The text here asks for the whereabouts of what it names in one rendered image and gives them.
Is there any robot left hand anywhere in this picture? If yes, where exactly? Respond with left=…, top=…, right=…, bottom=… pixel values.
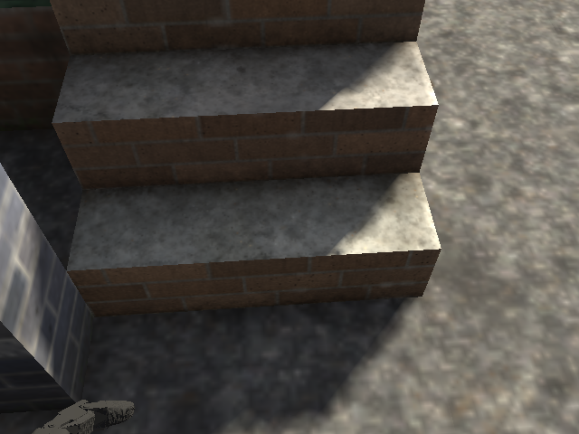
left=32, top=400, right=135, bottom=434

